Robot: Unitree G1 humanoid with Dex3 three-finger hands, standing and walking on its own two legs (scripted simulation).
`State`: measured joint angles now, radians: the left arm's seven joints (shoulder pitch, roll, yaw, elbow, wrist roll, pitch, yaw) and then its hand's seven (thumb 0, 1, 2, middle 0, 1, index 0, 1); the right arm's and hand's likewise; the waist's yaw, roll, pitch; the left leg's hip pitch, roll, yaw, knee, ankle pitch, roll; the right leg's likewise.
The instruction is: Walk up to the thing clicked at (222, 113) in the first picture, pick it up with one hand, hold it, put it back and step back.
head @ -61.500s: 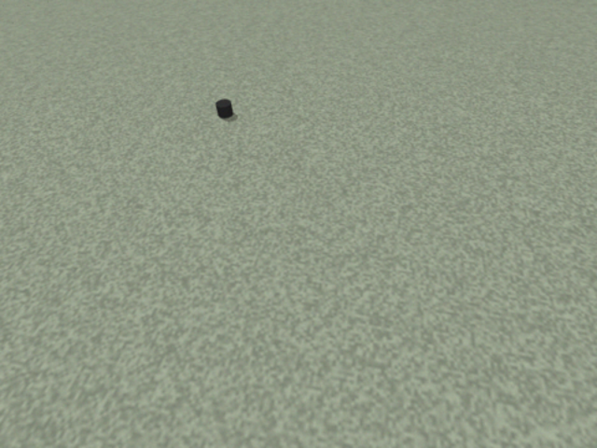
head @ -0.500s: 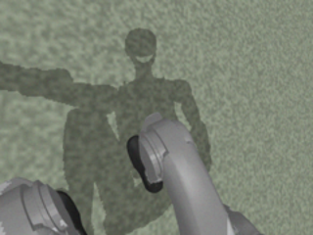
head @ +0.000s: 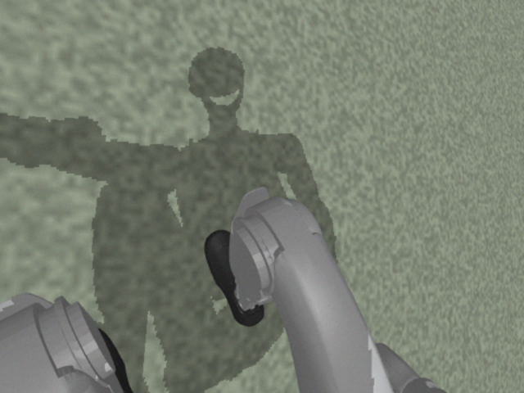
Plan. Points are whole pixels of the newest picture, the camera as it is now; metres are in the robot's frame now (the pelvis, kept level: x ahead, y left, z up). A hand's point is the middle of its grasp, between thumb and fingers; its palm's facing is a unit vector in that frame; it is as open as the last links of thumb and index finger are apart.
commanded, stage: rest palm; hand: left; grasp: from above
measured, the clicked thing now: out of the picture +0.53 +0.33 -0.28
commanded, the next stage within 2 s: close in 0.70 s
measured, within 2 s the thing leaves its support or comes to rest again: neither
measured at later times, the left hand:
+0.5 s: hand out of the picture +0.52 +0.33 -0.25, palm faces -0.43 -0.14 -0.89, open 13.9 cm
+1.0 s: hand out of the picture +0.52 +0.33 -0.25, palm faces -0.43 -0.14 -0.89, open 13.3 cm
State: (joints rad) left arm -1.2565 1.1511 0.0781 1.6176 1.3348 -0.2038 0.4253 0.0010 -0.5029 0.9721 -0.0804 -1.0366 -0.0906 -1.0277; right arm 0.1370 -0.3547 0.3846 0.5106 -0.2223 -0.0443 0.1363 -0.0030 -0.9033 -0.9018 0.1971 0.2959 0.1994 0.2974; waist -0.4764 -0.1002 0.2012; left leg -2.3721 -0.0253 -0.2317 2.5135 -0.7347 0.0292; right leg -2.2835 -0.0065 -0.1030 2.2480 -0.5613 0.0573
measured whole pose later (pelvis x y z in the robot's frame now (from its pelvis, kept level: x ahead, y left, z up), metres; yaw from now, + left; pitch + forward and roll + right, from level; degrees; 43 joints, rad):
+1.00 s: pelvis +0.00 +0.00 +0.00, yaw -1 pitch +31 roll -18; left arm -1.25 1.18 0.08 1.61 1.31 -0.21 0.40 0.00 -0.41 0.94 -0.10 -1.10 -0.13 -1.07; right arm 0.14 -0.37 0.40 0.51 -0.22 -0.05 0.14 0.00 -0.90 -0.90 0.20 0.30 0.20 0.30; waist -0.48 -0.12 0.23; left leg -2.37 -0.02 -0.25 2.52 -0.73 0.03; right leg -2.27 -0.01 -0.12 2.24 -0.55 0.06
